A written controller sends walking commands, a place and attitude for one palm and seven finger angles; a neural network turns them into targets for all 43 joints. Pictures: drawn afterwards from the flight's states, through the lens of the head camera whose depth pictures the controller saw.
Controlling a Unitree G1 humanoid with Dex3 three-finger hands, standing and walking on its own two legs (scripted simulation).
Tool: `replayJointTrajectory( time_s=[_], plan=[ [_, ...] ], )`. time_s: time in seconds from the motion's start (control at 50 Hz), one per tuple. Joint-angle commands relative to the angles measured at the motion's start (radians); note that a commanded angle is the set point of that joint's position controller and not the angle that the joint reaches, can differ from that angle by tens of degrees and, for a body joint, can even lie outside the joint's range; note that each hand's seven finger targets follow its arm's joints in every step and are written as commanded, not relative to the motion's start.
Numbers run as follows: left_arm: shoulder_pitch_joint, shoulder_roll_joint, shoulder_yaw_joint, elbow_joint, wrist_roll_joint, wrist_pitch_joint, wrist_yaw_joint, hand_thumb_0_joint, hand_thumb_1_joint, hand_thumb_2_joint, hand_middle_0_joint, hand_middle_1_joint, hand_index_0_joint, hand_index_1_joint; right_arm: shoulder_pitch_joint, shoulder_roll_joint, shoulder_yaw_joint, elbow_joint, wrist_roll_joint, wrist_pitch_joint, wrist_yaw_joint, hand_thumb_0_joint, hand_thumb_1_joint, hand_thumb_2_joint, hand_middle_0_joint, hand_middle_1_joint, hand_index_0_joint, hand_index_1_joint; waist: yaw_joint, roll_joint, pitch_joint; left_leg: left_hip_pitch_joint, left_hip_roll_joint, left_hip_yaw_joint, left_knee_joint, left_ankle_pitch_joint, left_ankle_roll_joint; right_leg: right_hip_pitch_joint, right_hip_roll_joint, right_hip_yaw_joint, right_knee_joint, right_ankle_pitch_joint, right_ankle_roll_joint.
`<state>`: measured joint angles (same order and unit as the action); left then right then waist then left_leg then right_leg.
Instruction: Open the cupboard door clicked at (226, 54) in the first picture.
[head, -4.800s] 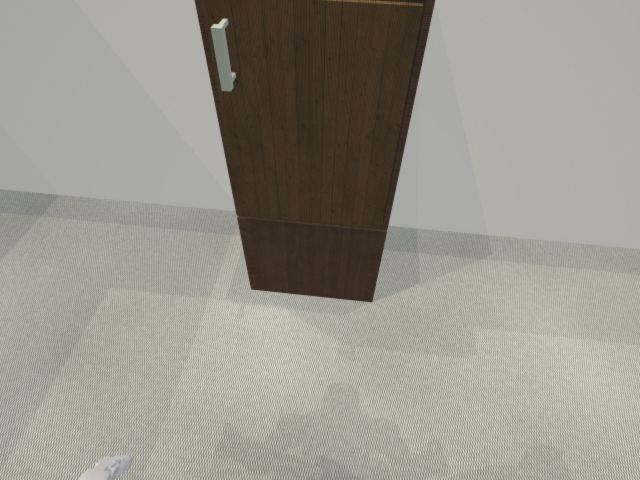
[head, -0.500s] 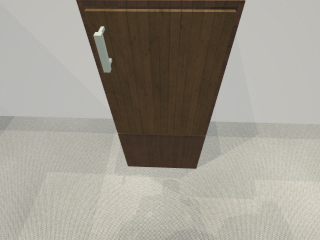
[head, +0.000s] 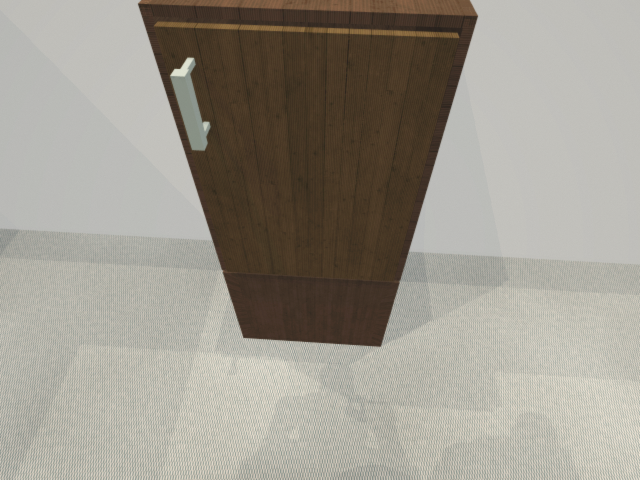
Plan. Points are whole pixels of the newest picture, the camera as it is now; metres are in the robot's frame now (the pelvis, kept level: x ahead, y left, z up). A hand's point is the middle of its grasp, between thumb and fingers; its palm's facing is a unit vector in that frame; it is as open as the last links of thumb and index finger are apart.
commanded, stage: shuffle to correct the standing spot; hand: left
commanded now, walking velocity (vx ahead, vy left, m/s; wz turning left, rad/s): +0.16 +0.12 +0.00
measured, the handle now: (194, 105) +0.60 +0.24 +0.15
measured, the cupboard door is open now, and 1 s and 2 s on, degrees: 0 0 0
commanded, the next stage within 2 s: come to a stop and stand still in 0.12 s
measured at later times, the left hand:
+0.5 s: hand out of the picture +0.11 +0.21 -0.17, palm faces +0.03 -0.97 -0.25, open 7.4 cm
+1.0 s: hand out of the picture +0.11 +0.23 -0.17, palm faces +0.06 -0.97 -0.24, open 7.3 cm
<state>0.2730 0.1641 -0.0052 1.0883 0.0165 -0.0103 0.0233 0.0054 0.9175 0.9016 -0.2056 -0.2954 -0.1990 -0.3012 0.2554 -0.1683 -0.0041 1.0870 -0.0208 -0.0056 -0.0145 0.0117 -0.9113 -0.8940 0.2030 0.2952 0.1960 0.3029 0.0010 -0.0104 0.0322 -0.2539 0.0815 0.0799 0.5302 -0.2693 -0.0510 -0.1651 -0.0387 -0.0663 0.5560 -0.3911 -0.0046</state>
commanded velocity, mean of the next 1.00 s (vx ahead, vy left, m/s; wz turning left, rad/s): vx -0.03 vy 0.02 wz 0.00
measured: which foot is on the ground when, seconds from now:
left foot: down 0.00-1.00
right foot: down 0.00-0.24, up 0.26-0.44, down 0.46-1.00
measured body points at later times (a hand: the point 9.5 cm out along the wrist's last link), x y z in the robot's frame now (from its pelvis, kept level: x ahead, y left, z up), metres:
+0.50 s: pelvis +0.07 +0.01 -0.01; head +0.12 +0.00 +0.44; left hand +0.11 +0.26 -0.15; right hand +0.08 -0.20 -0.17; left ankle +0.01 +0.14 -0.73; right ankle +0.07 -0.09 -0.73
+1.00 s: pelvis +0.06 +0.04 -0.01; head +0.05 +0.04 +0.44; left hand +0.10 +0.28 -0.15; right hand +0.14 -0.20 -0.14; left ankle +0.05 +0.13 -0.73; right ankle +0.06 -0.10 -0.73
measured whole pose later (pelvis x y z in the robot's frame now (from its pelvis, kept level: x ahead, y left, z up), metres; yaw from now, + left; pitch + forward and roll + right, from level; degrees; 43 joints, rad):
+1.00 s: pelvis +0.06 +0.04 -0.01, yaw +2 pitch -1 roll +0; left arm 0.28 0.21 0.02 0.94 0.02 0.01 0.03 0.00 0.91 0.90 -0.21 -0.30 -0.20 -0.30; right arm 0.22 -0.18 -0.05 0.93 -0.02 0.01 -0.01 0.01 -0.91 -0.89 0.20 0.30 0.20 0.30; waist -0.01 -0.01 0.00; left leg -0.26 0.00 0.08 0.64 -0.36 0.03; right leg -0.26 -0.05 -0.03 0.64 -0.36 0.02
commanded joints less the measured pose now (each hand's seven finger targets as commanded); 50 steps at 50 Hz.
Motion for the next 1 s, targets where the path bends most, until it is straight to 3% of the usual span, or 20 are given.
replayJointTrajectory(
  time_s=[0.0, 0.1, 0.16, 0.2, 0.22, 0.24, 0.32, 0.42, 0.46, 0.5, 0.58, 0.68, 0.72, 0.74, 0.78, 0.8, 0.84, 0.86, 0.92, 0.98],
  plan=[
    [0.097, 0.160, 0.044, -0.026, 0.006, -0.009, 0.007, 0.000, 0.900, 0.900, -0.200, -0.300, -0.200, -0.300, 0.020, -0.076, -0.012, -0.045, 0.001, -0.011, -0.001, 0.000, -0.900, -0.900, 0.200, 0.300, 0.200, 0.300, 0.024, -0.052, 0.044, -0.046, -0.020, 0.025, 0.030, 0.006, 0.058, -0.041, -0.123, 0.143, -0.183, 0.121, -0.063],
    [0.148, 0.181, 0.067, -0.023, 0.016, -0.015, 0.007, 0.000, 0.900, 0.900, -0.200, -0.300, -0.200, -0.300, -0.031, -0.067, -0.015, -0.089, -0.002, -0.016, 0.004, 0.000, -0.900, -0.900, 0.200, 0.300, 0.200, 0.300, 0.046, -0.129, 0.108, -0.189, -0.036, 0.045, 0.149, -0.135, 0.056, 0.038, -0.240, 0.238, -0.202, 0.368, -0.152],
    [0.110, 0.164, 0.067, -0.040, 0.015, -0.009, 0.006, 0.000, 0.900, 0.900, -0.200, -0.300, -0.200, -0.300, 0.068, -0.085, -0.015, -0.065, 0.003, -0.029, 0.001, 0.000, -0.900, -0.900, 0.200, 0.300, 0.200, 0.300, -0.008, -0.073, 0.048, 0.040, -0.034, 0.044, -0.017, 0.104, 0.079, -0.035, -0.160, 0.088, -0.038, 0.498, -0.098],
    [0.044, 0.096, 0.054, -0.085, 0.008, -0.009, 0.004, 0.000, 0.900, 0.900, -0.200, -0.300, -0.200, -0.300, 0.239, -0.190, -0.037, -0.016, -0.009, -0.034, -0.009, 0.000, -0.900, -0.900, 0.200, 0.300, 0.200, 0.300, -0.069, 0.281, -0.020, 0.278, 0.168, -0.221, -0.086, 0.492, 0.209, -0.280, 0.016, -0.087, 0.302, 0.048, -0.022],
    [-0.014, 0.084, 0.047, -0.111, 0.008, -0.010, 0.009, 0.000, 0.900, 0.900, -0.200, -0.300, -0.200, -0.300, 0.302, -0.191, -0.038, 0.004, -0.006, -0.032, -0.017, 0.000, -0.900, -0.900, 0.200, 0.300, 0.200, 0.300, -0.092, 0.367, -0.010, 0.326, 0.248, -0.328, -0.158, 0.708, 0.291, -0.415, 0.037, -0.044, 0.492, -0.266, -0.022],
    [-0.043, 0.094, 0.048, -0.119, 0.004, -0.008, 0.012, 0.000, 0.900, 0.900, -0.200, -0.300, -0.200, -0.300, 0.281, -0.172, -0.030, -0.001, -0.003, -0.032, -0.025, 0.000, -0.900, -0.900, 0.200, 0.300, 0.200, 0.300, -0.079, 0.277, 0.005, 0.290, 0.271, -0.320, -0.149, 0.805, 0.322, -0.436, -0.008, 0.030, 0.553, -0.269, -0.031],
    [0.029, 0.037, 0.040, -0.083, -0.005, 0.006, 0.002, 0.000, 0.900, 0.900, -0.200, -0.300, -0.200, -0.300, 0.044, -0.146, -0.022, -0.075, -0.007, -0.038, -0.032, 0.000, -0.900, -0.900, 0.200, 0.300, 0.200, 0.300, 0.018, 0.142, 0.024, 0.072, 0.189, -0.132, -0.150, 0.751, 0.232, -0.215, -0.044, 0.022, 0.299, -0.077, -0.007],
    [0.125, 0.114, 0.054, -0.056, 0.003, -0.010, 0.006, 0.000, 0.900, 0.900, -0.200, -0.300, -0.200, -0.300, 0.035, -0.124, -0.038, -0.074, 0.008, -0.027, -0.028, 0.000, -0.900, -0.900, 0.200, 0.300, 0.200, 0.300, 0.045, 0.009, -0.083, 0.034, 0.084, -0.044, -0.006, 0.385, 0.104, 0.032, -0.067, 0.052, -0.070, 0.491, -0.005],
    [0.109, 0.194, 0.060, -0.064, 0.004, -0.017, 0.012, 0.000, 0.900, 0.900, -0.200, -0.300, -0.200, -0.300, 0.083, -0.063, -0.037, -0.076, 0.020, -0.012, -0.021, 0.000, -0.900, -0.900, 0.200, 0.300, 0.200, 0.300, 0.016, -0.168, -0.118, -0.057, -0.038, 0.000, 0.096, -0.082, 0.051, 0.068, -0.287, 0.242, -0.064, 0.873, -0.137],
    [0.081, 0.174, 0.058, -0.071, 0.009, -0.019, 0.021, 0.000, 0.900, 0.900, -0.200, -0.300, -0.200, -0.300, 0.050, -0.030, -0.034, -0.071, 0.017, 0.006, -0.023, 0.000, -0.900, -0.900, 0.200, 0.300, 0.200, 0.300, 0.028, -0.260, -0.090, -0.095, -0.040, -0.019, 0.253, -0.294, 0.044, 0.067, -0.288, 0.239, -0.089, 1.046, -0.192],
    [0.047, 0.165, 0.066, -0.095, 0.017, -0.012, 0.036, 0.000, 0.900, 0.900, -0.200, -0.300, -0.200, -0.300, 0.009, -0.023, -0.036, -0.079, 0.021, 0.005, -0.019, 0.000, -0.900, -0.900, 0.200, 0.300, 0.200, 0.300, 0.036, -0.168, -0.095, -0.165, -0.052, -0.024, 0.247, -0.279, 0.030, 0.142, -0.266, 0.194, -0.049, 1.137, -0.209],
    [-0.031, 0.159, 0.075, -0.144, 0.000, 0.013, 0.031, 0.000, 0.900, 0.900, -0.200, -0.300, -0.200, -0.300, 0.119, -0.049, -0.046, -0.046, 0.010, 0.002, -0.020, 0.000, -0.900, -0.900, 0.200, 0.300, 0.200, 0.300, -0.026, -0.029, -0.124, 0.161, -0.010, -0.009, -0.123, 0.275, 0.039, -0.058, -0.146, 0.098, 0.065, 0.687, -0.085],
    [-0.046, 0.091, 0.059, -0.172, -0.007, 0.025, 0.029, 0.000, 0.900, 0.900, -0.200, -0.300, -0.200, -0.300, 0.075, -0.132, -0.052, -0.086, -0.003, 0.000, -0.020, 0.000, -0.900, -0.900, 0.200, 0.300, 0.200, 0.300, -0.012, 0.274, -0.074, 0.139, 0.246, -0.245, -0.174, 0.801, 0.209, -0.208, 0.004, 0.004, 0.236, -0.083, 0.005],
    [-0.071, 0.099, 0.059, -0.168, -0.002, 0.034, 0.031, 0.000, 0.900, 0.900, -0.200, -0.300, -0.200, -0.300, 0.041, -0.123, -0.046, -0.094, -0.006, 0.000, -0.024, 0.000, -0.900, -0.900, 0.200, 0.300, 0.200, 0.300, -0.017, 0.236, -0.043, 0.087, 0.254, -0.238, -0.186, 0.780, 0.256, -0.207, 0.004, 0.052, 0.347, -0.181, 0.003],
    [0.018, 0.238, 0.036, -0.206, 0.005, 0.022, 0.021, 0.000, 0.900, 0.900, -0.200, -0.300, -0.200, -0.300, -0.044, -0.225, -0.059, -0.194, -0.003, 0.009, -0.028, 0.000, -0.900, -0.900, 0.200, 0.300, 0.200, 0.300, 0.032, 0.243, 0.006, 0.037, 0.144, -0.186, -0.146, 0.523, 0.185, -0.122, -0.012, 0.074, 0.083, -0.122, -0.005],
    [0.099, 0.119, 0.048, -0.195, 0.002, 0.012, 0.013, 0.000, 0.900, 0.900, -0.200, -0.300, -0.200, -0.300, -0.142, -0.185, -0.072, -0.234, -0.009, -0.001, -0.019, 0.000, -0.900, -0.900, 0.200, 0.300, 0.200, 0.300, 0.073, 0.155, -0.087, 0.023, 0.102, -0.114, 0.056, 0.405, 0.129, -0.111, -0.028, 0.056, -0.059, 0.164, 0.002],
    [0.078, 0.190, 0.067, -0.183, 0.008, -0.010, 0.027, 0.000, 0.900, 0.900, -0.200, -0.300, -0.200, -0.300, -0.048, -0.078, -0.058, -0.239, 0.002, -0.004, -0.018, 0.000, -0.900, -0.900, 0.200, 0.300, 0.200, 0.300, 0.023, -0.055, -0.168, -0.109, -0.050, -0.033, 0.190, 0.025, 0.065, 0.075, -0.201, 0.287, -0.072, 0.735, -0.088],
    [0.061, 0.202, 0.065, -0.201, 0.008, -0.020, 0.028, 0.000, 0.900, 0.900, -0.200, -0.300, -0.200, -0.300, -0.027, -0.066, -0.060, -0.251, 0.007, -0.004, -0.017, 0.000, -0.900, -0.900, 0.200, 0.300, 0.200, 0.300, 0.003, -0.076, -0.157, -0.141, -0.061, -0.064, 0.189, -0.148, 0.061, 0.091, -0.256, 0.316, -0.076, 0.737, -0.157],
    [-0.044, 0.219, 0.066, -0.247, 0.009, -0.013, 0.026, 0.000, 0.900, 0.900, -0.200, -0.300, -0.200, -0.300, 0.004, -0.129, -0.074, -0.234, 0.002, -0.008, -0.009, 0.000, -0.900, -0.900, 0.200, 0.300, 0.200, 0.300, -0.042, -0.104, -0.069, 0.000, -0.034, -0.072, 0.029, 0.136, 0.084, -0.096, -0.120, 0.171, -0.026, 0.496, -0.087],
    [-0.019, 0.192, 0.058, -0.249, 0.006, -0.003, 0.022, 0.000, 0.900, 0.900, -0.200, -0.300, -0.200, -0.300, -0.024, -0.184, -0.082, -0.233, -0.002, -0.021, -0.008, 0.000, -0.900, -0.900, 0.200, 0.300, 0.200, 0.300, -0.009, 0.045, -0.016, 0.023, 0.045, -0.135, -0.036, 0.358, 0.122, -0.139, -0.037, 0.089, 0.001, 0.306, -0.030]
  ],
)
